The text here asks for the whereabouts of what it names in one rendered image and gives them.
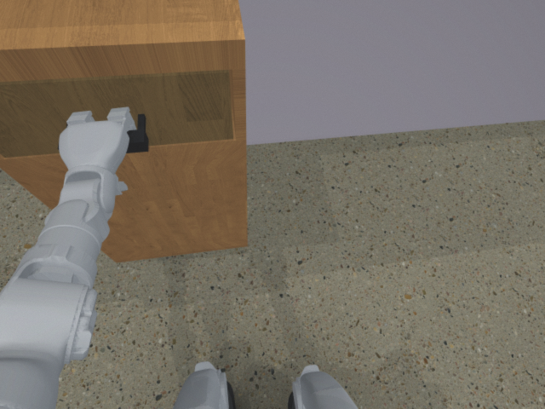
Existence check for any robot left hand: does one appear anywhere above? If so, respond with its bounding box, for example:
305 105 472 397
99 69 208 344
59 107 136 195

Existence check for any left robot thigh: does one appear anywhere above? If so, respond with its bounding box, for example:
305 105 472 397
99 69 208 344
173 369 229 409

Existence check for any drawer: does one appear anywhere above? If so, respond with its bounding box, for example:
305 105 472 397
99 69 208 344
0 70 233 158

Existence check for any cabinet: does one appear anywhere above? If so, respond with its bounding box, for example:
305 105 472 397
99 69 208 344
0 0 248 262

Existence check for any left robot forearm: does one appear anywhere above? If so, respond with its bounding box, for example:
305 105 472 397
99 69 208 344
0 165 117 307

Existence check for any handle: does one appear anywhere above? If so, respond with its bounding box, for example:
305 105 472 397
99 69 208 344
58 114 149 153

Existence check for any robot right shin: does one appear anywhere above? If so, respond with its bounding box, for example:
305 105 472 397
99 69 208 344
300 365 319 378

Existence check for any robot left upper arm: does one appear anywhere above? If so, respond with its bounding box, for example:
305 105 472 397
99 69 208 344
0 278 98 409

